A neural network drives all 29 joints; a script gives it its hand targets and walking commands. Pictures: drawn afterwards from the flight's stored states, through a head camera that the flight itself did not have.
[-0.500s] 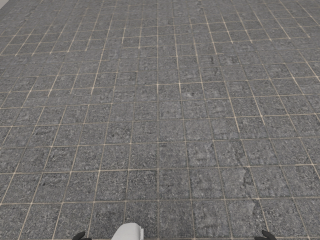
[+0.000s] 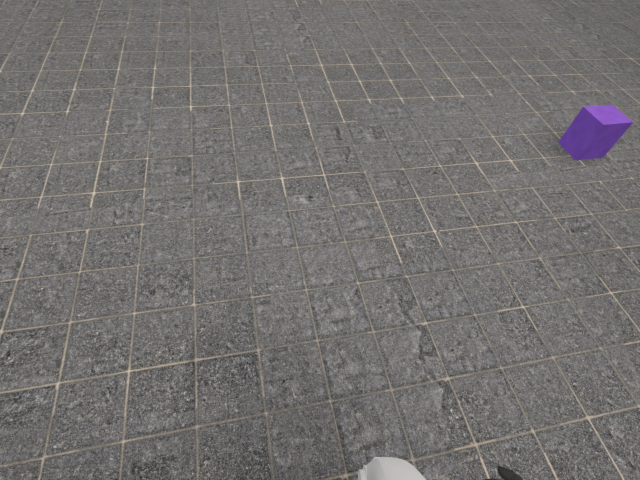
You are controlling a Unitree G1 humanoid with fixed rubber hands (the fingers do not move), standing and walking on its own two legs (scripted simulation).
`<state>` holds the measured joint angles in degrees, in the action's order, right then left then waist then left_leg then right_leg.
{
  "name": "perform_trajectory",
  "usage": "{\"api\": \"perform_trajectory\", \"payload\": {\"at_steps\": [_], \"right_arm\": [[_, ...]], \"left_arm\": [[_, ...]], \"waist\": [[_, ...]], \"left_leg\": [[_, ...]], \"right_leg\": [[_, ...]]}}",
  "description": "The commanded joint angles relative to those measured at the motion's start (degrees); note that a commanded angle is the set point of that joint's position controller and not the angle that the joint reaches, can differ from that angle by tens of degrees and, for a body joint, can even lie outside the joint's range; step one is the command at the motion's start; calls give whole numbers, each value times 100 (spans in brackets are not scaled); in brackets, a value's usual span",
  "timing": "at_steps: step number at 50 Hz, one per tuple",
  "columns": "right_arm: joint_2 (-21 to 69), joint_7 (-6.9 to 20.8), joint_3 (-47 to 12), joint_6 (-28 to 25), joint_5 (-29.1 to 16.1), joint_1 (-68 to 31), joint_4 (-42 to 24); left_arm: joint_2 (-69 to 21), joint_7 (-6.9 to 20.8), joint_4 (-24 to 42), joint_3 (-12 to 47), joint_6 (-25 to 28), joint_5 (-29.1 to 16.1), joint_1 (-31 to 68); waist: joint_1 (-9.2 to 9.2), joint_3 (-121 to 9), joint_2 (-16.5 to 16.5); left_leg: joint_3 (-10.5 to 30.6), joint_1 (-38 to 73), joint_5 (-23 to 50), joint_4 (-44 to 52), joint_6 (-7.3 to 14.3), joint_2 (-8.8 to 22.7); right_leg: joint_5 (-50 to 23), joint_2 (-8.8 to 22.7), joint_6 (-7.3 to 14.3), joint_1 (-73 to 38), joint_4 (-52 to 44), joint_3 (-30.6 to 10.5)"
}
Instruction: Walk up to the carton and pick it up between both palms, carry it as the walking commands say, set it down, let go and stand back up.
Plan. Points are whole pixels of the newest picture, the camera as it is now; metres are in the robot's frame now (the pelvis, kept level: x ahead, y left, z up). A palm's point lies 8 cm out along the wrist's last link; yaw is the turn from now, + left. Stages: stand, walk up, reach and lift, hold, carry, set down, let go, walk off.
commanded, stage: walk up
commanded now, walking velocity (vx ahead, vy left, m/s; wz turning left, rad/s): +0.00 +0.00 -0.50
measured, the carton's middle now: (593, 132) +1.85 -1.41 -0.66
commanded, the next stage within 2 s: none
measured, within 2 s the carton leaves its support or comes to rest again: neither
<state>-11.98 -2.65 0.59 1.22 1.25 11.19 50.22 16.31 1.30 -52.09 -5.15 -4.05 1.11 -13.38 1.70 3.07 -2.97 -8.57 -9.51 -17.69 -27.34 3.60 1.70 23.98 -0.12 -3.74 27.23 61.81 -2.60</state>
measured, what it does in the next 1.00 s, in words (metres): walks ahead, turning right: right foot, then left foot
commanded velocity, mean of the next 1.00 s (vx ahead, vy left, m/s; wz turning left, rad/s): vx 0.44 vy -0.04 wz -0.47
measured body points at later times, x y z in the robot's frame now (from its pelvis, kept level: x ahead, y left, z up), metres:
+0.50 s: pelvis +0.06 -0.12 -0.02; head +0.08 -0.14 +0.43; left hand +0.31 +0.06 -0.12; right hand -0.08 -0.37 -0.16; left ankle -0.03 +0.06 -0.72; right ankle +0.05 -0.23 -0.74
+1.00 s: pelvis +0.33 -0.23 -0.03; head +0.38 -0.24 +0.42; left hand +0.33 +0.03 -0.16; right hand +0.44 -0.49 -0.13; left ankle +0.45 -0.17 -0.74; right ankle +0.09 -0.24 -0.68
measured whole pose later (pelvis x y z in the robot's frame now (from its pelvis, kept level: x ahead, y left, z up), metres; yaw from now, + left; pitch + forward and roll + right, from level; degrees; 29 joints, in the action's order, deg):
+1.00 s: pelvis +0.33 -0.23 -0.03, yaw -27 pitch +4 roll +2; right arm -8.2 1.2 0.5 -4.5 2.5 -2.0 48.2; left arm 11.3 -0.7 -57.6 -2.0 3.1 -0.3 -30.5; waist 5.5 2.8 -4.0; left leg -8.8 -28.3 -9.7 -35.4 1.8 0.8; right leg 24.2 -1.1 1.6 9.8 57.0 -5.7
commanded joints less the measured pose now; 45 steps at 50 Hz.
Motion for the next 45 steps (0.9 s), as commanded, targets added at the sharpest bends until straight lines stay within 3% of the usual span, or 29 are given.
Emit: {"api": "perform_trajectory", "payload": {"at_steps": [1,4,6,9,10,11,12,13,15,19,20,21,22,23,24,25,26,28,29,30,33,37,41,43,44,45], "right_arm": [[-987,-32,292,-154,39,126,-215],[-961,-34,333,-177,34,491,-73],[-1024,-25,382,-187,39,690,-37],[-1094,-9,393,-222,2,659,-75],[-1376,-43,544,-253,45,1510,289],[-1508,-28,570,-271,2,1482,278],[-1425,-16,546,-307,-10,1366,200],[-1340,9,534,-377,25,1285,185],[-1270,75,490,-473,104,1116,205],[-1453,172,448,-453,64,896,148],[-1538,186,468,-422,41,838,104],[-1599,217,471,-395,10,681,74],[-1493,262,437,-396,-27,528,-88],[-1109,342,362,-445,-16,52,-423],[-848,421,267,-509,52,-259,-843],[-921,456,292,-556,101,-551,-866],[-970,476,286,-592,123,-401,-834],[-841,477,252,-565,73,-329,-741],[-763,500,226,-512,84,-222,-662],[-737,529,204,-458,102,-193,-643],[-647,569,188,-374,102,-471,-621],[-411,577,102,-333,18,-1437,-828],[-263,523,119,-352,-25,-1848,-910],[-370,440,163,-425,-35,-1391,-802],[-414,400,222,-466,-45,-803,-588],[-644,347,322,-520,-10,171,-289]], "left_arm": [[275,79,378,-67,-53,-11,326],[189,86,408,-21,-66,-26,658],[143,102,506,22,-29,-62,895],[76,90,597,97,27,-49,1000],[243,300,742,46,9,9,1432],[322,415,990,1,-16,27,1828],[295,448,1062,-11,13,63,1981],[180,442,1017,14,95,74,1869],[75,415,862,85,250,48,1492],[106,406,855,144,367,81,1183],[111,392,770,141,393,89,850],[220,334,589,112,434,88,240],[531,231,293,-12,501,146,-780],[1087,108,34,-159,554,228,-1624],[1509,0,42,-178,584,193,-1875],[1341,-54,30,-139,596,113,-1732],[1077,-102,116,-74,636,139,-1295],[702,-129,181,24,716,121,-791],[622,-144,213,58,736,86,-673],[584,-143,254,75,771,69,-668],[397,-141,196,116,828,23,-971],[356,-141,67,139,841,-47,-1491],[467,-188,-134,113,827,-28,-1915],[510,-226,-183,120,855,-78,-1879],[504,-228,-218,136,868,-103,-1945],[506,-237,-151,146,898,-117,-1861]], "waist": [[-165,-45,1187],[-303,34,1149],[-400,-14,1174],[-397,-82,1124],[-772,-302,809],[-853,1,933],[-844,222,839],[-780,260,733],[-612,137,554],[-397,-45,771],[-215,-125,808],[136,-490,712],[626,-1170,171],[1085,-1080,-1391],[1018,-807,-1952],[946,-410,-1235],[633,-228,-503],[209,-48,16],[65,-90,40],[-8,-56,-79],[-81,176,-144],[98,397,-92],[231,246,-433],[-23,-230,-398],[-259,-582,-266],[-646,-1216,-132]], "left_leg": [[819,408,2505,980,-107,1569],[738,836,2776,977,-64,1696],[652,1066,3060,944,99,1839],[476,829,2857,863,281,2040],[1276,1364,-589,1771,358,2464],[1762,1403,-2381,2167,393,2758],[1995,1303,-2540,2308,394,2896],[1871,1247,-2303,2311,420,2912],[1233,1022,-1743,2094,315,2695],[95,294,-772,1563,13,2106],[-143,38,-198,1115,-63,1986],[-450,-202,606,259,-172,1738],[-842,-908,1377,-1368,-387,1174],[-870,-2812,-1060,-3222,-546,404],[-179,-4044,-1646,-4386,-597,187],[383,-4246,-1399,-4678,-540,600],[608,-4151,-954,-4561,-506,715],[803,-3678,-280,-4116,-630,917],[832,-3407,-7,-3938,-677,870],[774,-3269,79,-3874,-755,825],[663,-3113,392,-3384,-901,672],[462,-2624,934,-2047,-932,412],[318,-2282,1089,-1169,-767,147],[276,-1268,932,-547,-567,-29],[-72,-312,1102,-239,-501,-243],[192,1227,1282,-79,-337,-41]], "right_leg": [[-320,174,45,514,396,143],[-477,328,62,749,-40,220],[-496,444,97,772,-525,259],[-356,475,187,403,-1213,385],[-189,514,303,1082,-976,386],[-418,694,234,1667,-859,145],[-528,801,189,1830,-895,29],[-429,855,191,1688,-1190,-38],[-212,708,229,1098,-1663,169],[-203,269,252,-214,-2571,897],[-367,99,231,-756,-2841,1162],[-535,-78,296,-1629,-3167,1273],[-236,-73,554,-3120,-3504,851],[798,1207,990,-4028,-4348,-1504],[1218,2163,1397,-3964,-5174,-3564],[732,2076,1556,-3600,-5135,-3378],[135,1801,1491,-3221,-4906,-2859],[-1311,1458,1421,-2755,-4872,-2098],[-1613,1336,1333,-2568,-4945,-1857],[-1890,1355,1390,-2351,-5045,-1770],[-2473,1244,1429,-2179,-5152,-1481],[-3572,1046,1199,-1957,-5080,-1150],[-5055,1133,1042,-2496,-4677,-1053],[-6404,1013,852,-2593,-3904,-802],[-6833,817,756,-2392,-3178,-523],[-6267,662,648,-1642,-1965,-503]]}}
